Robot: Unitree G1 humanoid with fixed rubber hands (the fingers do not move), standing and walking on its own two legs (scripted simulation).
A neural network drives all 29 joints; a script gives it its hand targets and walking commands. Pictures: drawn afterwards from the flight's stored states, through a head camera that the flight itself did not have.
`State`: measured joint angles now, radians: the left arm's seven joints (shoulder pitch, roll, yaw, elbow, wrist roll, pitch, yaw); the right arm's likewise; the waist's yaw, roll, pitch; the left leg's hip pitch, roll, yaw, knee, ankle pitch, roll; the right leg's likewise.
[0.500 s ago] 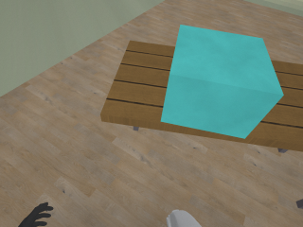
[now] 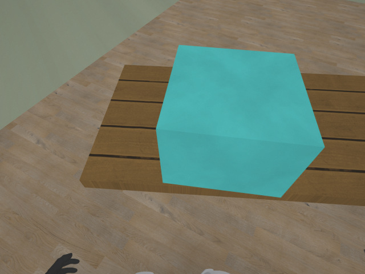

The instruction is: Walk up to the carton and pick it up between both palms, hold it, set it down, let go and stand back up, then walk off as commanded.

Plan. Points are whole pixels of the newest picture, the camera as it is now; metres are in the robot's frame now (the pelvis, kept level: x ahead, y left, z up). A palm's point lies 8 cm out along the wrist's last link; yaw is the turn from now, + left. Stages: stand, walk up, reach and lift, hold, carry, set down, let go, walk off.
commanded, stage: walk up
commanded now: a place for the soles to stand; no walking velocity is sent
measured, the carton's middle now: (228, 118) +0.47 -0.10 +0.06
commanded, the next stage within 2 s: none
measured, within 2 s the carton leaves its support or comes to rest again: neither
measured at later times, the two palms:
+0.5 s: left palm out of the picture +0.11 +0.30 -0.10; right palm out of the picture +0.07 -0.35 -0.08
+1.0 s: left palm out of the picture +0.14 +0.29 -0.07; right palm out of the picture +0.07 -0.33 -0.10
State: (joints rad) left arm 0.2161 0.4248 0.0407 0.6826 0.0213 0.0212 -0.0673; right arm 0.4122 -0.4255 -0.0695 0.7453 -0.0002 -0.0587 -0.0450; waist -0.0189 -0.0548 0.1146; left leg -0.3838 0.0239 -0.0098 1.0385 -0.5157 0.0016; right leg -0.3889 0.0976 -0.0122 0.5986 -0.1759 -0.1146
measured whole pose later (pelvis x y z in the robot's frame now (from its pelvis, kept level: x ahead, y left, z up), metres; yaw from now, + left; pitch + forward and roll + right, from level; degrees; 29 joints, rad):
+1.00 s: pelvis +0.00 -0.01 +0.00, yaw -4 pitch -3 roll +1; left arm 0.22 0.41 0.04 0.68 0.02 -0.03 -0.01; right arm 0.21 -0.42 -0.06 0.80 0.00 -0.01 0.00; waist -0.02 0.02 0.09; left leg -0.30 0.04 0.04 0.70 -0.36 -0.01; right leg -0.34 0.00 0.09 0.71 -0.33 0.01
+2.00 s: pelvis +0.00 -0.09 -0.01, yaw -6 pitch +0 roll +0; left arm 0.27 0.43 0.04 0.68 0.03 0.00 -0.02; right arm 0.31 -0.44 -0.06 0.81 0.00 -0.04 -0.04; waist -0.02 -0.02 0.09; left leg -0.38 0.06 0.02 0.76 -0.40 -0.01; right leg -0.38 0.07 0.01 0.71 -0.33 -0.06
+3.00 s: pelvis +0.01 -0.08 +0.01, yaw -5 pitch -3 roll -1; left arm 0.13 0.35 0.04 0.45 0.03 0.33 0.02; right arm 0.21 -0.42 -0.10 0.78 -0.01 -0.24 0.05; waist -0.01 -0.04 0.06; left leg -0.23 0.04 0.02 0.57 -0.29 -0.02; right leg -0.22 0.02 0.02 0.54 -0.27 0.00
